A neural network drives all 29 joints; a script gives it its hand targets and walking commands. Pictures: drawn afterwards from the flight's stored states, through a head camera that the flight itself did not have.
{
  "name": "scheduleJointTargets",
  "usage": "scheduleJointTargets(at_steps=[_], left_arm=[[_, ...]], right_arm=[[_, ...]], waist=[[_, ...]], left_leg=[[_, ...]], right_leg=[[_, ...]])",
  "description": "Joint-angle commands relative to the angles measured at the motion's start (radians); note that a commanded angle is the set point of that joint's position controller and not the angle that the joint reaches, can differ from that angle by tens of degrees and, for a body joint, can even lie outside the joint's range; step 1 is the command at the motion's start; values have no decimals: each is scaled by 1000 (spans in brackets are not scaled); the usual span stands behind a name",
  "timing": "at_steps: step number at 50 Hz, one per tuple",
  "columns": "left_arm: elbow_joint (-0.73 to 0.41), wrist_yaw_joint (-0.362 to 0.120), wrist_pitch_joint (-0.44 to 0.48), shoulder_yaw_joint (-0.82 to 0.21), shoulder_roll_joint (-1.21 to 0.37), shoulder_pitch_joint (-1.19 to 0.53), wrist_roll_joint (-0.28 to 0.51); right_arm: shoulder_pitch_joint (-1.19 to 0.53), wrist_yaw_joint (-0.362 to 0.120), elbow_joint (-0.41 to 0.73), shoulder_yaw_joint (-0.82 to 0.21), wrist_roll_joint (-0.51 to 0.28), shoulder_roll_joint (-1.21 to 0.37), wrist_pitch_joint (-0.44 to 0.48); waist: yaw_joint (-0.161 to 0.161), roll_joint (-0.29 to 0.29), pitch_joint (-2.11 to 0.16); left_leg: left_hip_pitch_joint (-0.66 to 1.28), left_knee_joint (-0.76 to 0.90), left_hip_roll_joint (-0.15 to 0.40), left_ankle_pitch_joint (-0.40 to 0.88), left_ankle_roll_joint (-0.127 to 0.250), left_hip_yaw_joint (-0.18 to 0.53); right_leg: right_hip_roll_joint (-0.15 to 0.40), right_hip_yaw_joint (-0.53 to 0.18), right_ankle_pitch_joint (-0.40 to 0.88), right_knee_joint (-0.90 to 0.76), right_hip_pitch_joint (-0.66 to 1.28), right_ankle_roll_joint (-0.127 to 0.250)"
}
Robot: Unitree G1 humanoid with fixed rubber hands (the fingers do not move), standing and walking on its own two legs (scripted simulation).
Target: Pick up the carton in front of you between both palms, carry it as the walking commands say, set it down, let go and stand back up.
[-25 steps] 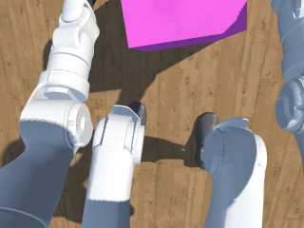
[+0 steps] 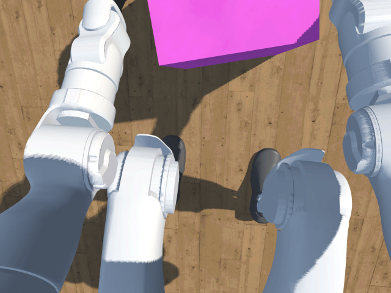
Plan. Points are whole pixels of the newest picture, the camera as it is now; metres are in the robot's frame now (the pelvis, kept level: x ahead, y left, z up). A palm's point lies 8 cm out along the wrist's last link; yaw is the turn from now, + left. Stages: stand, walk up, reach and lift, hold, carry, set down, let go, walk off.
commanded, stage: reach and lift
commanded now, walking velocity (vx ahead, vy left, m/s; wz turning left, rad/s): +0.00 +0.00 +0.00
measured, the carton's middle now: out of the picture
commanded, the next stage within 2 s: none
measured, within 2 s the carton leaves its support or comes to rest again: leaves its support in 0.38 s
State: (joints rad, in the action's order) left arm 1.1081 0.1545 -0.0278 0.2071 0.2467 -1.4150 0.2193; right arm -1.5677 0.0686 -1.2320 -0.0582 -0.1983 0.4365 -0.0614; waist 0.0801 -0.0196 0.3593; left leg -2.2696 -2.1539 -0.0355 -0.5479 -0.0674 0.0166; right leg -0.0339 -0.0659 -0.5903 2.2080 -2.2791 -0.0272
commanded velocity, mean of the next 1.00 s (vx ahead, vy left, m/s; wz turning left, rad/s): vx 0.00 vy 0.00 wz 0.00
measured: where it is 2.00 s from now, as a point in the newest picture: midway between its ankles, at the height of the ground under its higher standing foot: (214, 190)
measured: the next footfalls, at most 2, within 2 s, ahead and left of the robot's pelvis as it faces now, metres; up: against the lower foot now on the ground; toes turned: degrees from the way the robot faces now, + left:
none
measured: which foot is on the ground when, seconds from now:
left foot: down 0.00-1.00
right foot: down 0.00-1.00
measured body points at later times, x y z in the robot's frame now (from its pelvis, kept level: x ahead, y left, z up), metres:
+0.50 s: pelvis +0.01 +0.00 +0.00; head +0.36 -0.03 +0.26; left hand +0.55 +0.16 -0.15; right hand +0.57 -0.14 -0.17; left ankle +0.12 +0.13 -0.34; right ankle +0.10 -0.13 -0.34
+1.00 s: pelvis -0.01 +0.00 +0.11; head +0.26 -0.01 +0.46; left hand +0.50 +0.16 +0.04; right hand +0.52 -0.15 +0.04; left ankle +0.12 +0.14 -0.34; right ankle +0.10 -0.13 -0.34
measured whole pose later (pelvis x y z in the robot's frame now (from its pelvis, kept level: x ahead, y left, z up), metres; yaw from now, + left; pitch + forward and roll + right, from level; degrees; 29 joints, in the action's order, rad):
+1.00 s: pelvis -0.01 +0.00 +0.11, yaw -3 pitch +43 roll +1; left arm 0.67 0.07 -0.38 0.58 -0.03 -1.08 -0.23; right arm -1.20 0.02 -0.85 0.43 0.26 0.07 -0.37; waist 0.05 0.01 -0.13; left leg -2.07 -1.77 -0.10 -0.46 -0.09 0.09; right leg -0.11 -0.09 -0.48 1.79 -2.07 -0.06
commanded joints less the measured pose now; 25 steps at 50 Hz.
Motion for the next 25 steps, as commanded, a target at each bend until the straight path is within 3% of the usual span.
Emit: scheduleJointTargets(at_steps=[1, 6, 9, 11, 15, 19, 25], left_arm=[[-101, -1, 16, -22, 73, -273, 16], [-86, -4, 12, -8, -29, -318, -29], [-114, -102, -12, -103, -467, -508, -46], [-158, -183, -52, -126, -695, -598, -84], [-219, -280, -112, -113, -874, -592, -127], [-301, -308, -131, -161, -987, -591, -82], [-484, -304, -186, -299, -1109, -600, -11]], right_arm=[[-322, -2, 99, -17, -15, 37, 18], [-372, -12, 96, -26, 14, -74, 9], [-499, -101, 104, -107, 16, -546, -11], [-501, -177, 112, -83, 66, -786, -39], [-431, -258, 170, -9, 113, -989, -79], [-435, -267, 281, -38, 87, -1088, -86], [-499, -226, 551, -169, 25, -1236, -120]], waist=[[34, 120, -1176], [46, 128, -1149], [45, 140, -1128], [30, 133, -1078], [26, 112, -1056], [18, 117, -1227], [23, 152, -1718]], left_leg=[[582, 141, -14, 334, 2, -92], [613, 144, -31, 303, 2, -98], [586, 129, -53, 304, 15, -101], [559, 117, -68, 274, 14, -110], [509, 108, -85, 296, 22, -125], [549, 89, -93, 423, 26, -132], [667, 106, -100, 548, 17, -148]], right_leg=[[3, 60, 270, -184, 581, 7], [-18, 62, 241, -196, 604, 3], [-47, 65, 264, -189, 595, 10], [-67, 77, 251, -176, 551, 17], [-87, 106, 282, -159, 491, 30], [-94, 111, 410, -145, 555, 33], [-107, 120, 597, -161, 867, 17]])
